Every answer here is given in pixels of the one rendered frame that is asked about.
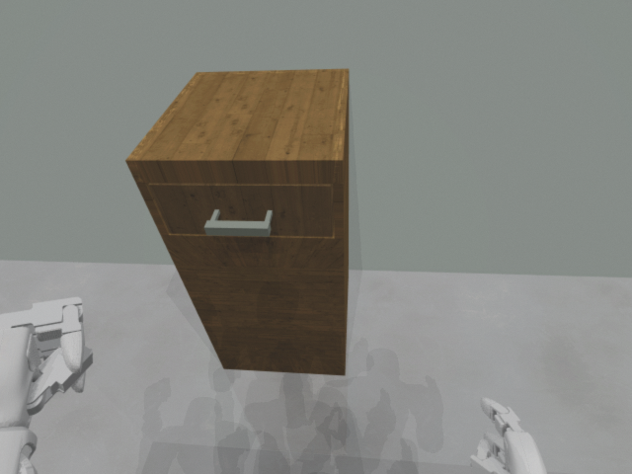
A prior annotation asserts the robot right hand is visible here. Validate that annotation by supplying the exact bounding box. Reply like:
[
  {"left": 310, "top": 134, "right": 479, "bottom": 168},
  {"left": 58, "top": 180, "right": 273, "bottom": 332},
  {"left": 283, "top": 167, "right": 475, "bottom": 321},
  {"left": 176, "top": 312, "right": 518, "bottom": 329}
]
[{"left": 471, "top": 397, "right": 547, "bottom": 474}]

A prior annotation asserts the robot left hand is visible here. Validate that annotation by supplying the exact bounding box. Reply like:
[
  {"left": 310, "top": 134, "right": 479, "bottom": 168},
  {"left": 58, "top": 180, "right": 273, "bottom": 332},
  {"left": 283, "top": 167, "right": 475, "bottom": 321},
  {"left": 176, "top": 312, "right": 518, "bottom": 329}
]
[{"left": 0, "top": 297, "right": 93, "bottom": 428}]

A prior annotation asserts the cabinet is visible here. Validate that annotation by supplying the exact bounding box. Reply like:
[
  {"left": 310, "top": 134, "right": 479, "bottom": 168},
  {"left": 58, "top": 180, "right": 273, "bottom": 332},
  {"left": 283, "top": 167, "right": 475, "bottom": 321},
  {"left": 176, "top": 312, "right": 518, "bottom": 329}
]
[{"left": 125, "top": 69, "right": 349, "bottom": 375}]

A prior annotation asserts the robot left forearm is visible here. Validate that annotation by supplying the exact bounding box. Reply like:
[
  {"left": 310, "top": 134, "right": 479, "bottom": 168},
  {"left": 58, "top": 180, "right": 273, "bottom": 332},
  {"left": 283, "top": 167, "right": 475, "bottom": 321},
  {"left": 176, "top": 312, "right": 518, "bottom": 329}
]
[{"left": 0, "top": 427, "right": 38, "bottom": 474}]

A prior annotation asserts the handle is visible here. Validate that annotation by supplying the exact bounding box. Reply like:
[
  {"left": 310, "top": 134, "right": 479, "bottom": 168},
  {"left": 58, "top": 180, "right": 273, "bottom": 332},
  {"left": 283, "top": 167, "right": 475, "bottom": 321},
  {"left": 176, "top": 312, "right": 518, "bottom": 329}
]
[{"left": 203, "top": 209, "right": 273, "bottom": 237}]

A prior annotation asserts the drawer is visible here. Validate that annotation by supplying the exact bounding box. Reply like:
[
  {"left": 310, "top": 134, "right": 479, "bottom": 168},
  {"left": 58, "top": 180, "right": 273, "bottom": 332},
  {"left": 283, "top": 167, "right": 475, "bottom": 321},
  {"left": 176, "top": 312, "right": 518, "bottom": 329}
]
[{"left": 148, "top": 183, "right": 334, "bottom": 237}]

